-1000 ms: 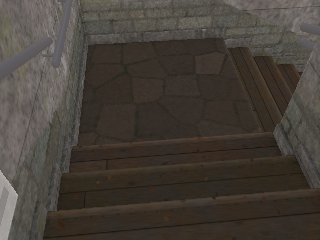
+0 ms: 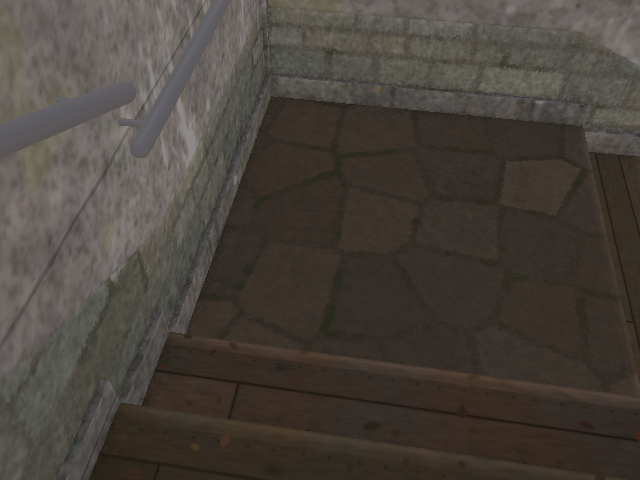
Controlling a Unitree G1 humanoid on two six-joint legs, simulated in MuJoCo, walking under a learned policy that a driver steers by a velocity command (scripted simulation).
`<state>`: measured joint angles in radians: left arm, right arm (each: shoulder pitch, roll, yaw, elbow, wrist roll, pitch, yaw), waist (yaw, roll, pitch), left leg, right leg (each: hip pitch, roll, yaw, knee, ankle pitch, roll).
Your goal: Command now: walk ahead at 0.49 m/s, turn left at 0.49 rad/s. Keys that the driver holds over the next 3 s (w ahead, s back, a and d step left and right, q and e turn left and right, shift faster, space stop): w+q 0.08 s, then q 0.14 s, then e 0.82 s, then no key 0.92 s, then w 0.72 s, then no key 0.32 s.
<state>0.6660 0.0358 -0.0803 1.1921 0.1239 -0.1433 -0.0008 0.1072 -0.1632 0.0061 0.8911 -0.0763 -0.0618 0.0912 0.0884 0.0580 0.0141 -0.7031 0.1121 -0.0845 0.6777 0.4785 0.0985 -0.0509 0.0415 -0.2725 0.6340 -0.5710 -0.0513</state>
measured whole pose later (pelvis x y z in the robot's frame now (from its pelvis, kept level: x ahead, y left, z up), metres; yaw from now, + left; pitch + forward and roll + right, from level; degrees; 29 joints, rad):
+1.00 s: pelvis +0.48 -0.09 -0.28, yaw -9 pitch +4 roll +2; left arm 0.44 0.22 0.00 0.87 0.07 -0.10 -0.02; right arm 0.17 -0.22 0.02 0.68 -0.06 -0.06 -0.02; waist 0.05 -0.02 -0.03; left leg -0.96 0.04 -0.03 1.64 -0.19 -0.10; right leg -0.47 0.10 0.04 0.63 -0.22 -0.11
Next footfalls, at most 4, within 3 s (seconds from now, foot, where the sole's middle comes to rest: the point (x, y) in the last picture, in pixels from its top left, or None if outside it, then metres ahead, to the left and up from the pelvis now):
0.20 left None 0.25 0.14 -0.89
0.66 right None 0.57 -0.15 -1.04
1.32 left None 0.61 0.06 -1.04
2.30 right None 0.64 -0.20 -1.04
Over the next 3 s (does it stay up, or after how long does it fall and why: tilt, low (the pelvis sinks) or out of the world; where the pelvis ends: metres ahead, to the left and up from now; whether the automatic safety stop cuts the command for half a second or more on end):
stays up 0.96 -0.18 -0.45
